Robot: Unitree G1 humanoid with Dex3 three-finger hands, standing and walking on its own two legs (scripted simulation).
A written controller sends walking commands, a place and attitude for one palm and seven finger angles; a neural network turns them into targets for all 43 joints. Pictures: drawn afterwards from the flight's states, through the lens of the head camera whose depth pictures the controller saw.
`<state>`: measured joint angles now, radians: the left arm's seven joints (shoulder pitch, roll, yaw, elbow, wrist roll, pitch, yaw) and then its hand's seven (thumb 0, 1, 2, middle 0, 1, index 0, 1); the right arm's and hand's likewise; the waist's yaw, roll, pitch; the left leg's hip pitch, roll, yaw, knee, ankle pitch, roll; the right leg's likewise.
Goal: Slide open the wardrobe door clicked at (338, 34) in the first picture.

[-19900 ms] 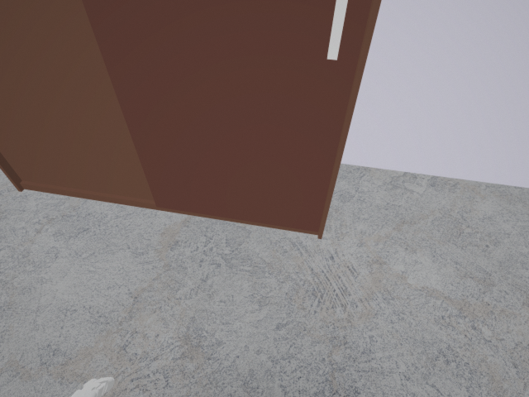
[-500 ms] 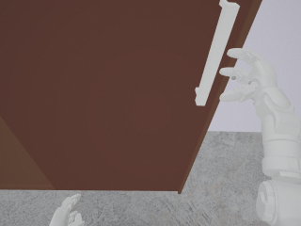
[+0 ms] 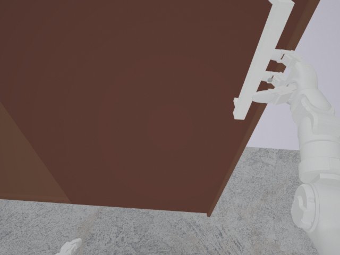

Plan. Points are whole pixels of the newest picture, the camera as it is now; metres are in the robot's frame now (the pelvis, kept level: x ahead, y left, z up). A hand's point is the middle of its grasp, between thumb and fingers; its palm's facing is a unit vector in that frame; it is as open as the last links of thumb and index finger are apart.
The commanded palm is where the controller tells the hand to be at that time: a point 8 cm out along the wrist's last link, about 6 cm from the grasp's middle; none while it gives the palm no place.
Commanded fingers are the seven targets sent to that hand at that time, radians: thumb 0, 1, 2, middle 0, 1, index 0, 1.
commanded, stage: feel for the door with the fingertips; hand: right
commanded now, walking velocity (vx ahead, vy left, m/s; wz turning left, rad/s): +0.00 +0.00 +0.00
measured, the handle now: (253, 65) +0.49 -0.12 +0.24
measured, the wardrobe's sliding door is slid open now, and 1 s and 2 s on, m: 0.00 0.00 0.00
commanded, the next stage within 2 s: slide the fingers in behind the handle in 0.04 s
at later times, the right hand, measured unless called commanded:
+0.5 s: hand (274, 81) +0.44 -0.16 +0.24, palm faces -0.03 +1.00 +0.01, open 13.9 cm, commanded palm +0.41 -0.21 +0.24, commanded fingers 0.00 0.50 -0.30 0.30 1.20 0.30 1.20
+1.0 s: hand (267, 83) +0.42 -0.14 +0.24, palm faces -0.01 +1.00 +0.00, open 14.0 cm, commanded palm +0.40 -0.18 +0.24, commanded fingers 0.00 0.50 -0.30 0.30 1.20 0.30 1.20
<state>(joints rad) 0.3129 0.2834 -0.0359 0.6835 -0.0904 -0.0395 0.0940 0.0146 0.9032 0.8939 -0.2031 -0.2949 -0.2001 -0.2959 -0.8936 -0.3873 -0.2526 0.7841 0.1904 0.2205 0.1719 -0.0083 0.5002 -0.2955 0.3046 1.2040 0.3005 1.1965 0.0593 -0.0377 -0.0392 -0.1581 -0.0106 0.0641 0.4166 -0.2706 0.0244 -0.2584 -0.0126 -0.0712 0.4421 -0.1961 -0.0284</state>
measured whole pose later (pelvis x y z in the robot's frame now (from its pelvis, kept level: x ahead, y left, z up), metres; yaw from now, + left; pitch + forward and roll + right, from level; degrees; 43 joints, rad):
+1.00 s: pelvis -0.01 +0.00 +0.00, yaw -1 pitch -1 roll +0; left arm 0.24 0.25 -0.05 0.66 -0.09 -0.02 0.08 0.01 0.90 0.89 -0.20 -0.29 -0.20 -0.30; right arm -0.85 -0.29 -0.17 0.62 0.20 0.30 0.09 -0.01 0.50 -0.30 0.30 1.21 0.29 1.22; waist 0.01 -0.04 -0.04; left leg -0.13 0.00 0.08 0.42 -0.27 0.02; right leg -0.24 0.00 -0.05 0.44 -0.18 -0.03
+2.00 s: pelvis +0.01 +0.01 +0.00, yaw +0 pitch -1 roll +0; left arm 0.24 0.27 -0.04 0.65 -0.09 0.00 0.09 0.01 0.90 0.89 -0.20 -0.29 -0.20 -0.30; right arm -0.72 -0.34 -0.22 0.50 0.21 0.30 0.15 -0.01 0.50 -0.30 0.30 1.20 0.30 1.20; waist 0.02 -0.04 -0.05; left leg -0.10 -0.01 0.07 0.40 -0.28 0.03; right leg -0.20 -0.01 -0.06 0.42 -0.20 -0.02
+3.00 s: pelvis +0.01 +0.00 +0.00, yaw -1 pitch +0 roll +0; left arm 0.26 0.28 -0.04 0.63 -0.10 -0.02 0.10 0.01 0.90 0.89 -0.20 -0.29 -0.20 -0.30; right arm -0.72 -0.41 -0.25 0.54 0.22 0.26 0.23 -0.01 0.50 -0.30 0.30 1.20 0.30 1.20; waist 0.03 -0.04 -0.05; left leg -0.12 -0.01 0.07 0.40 -0.28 0.02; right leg -0.23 0.00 -0.06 0.45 -0.21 -0.03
